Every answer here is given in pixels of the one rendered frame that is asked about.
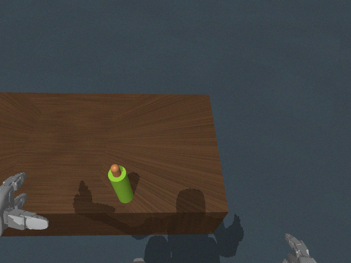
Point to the bottle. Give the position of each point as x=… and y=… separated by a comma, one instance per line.
x=120, y=182

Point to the left robot hand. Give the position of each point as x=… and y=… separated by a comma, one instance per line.
x=11, y=207

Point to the right robot hand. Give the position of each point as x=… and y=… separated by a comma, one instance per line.
x=300, y=251

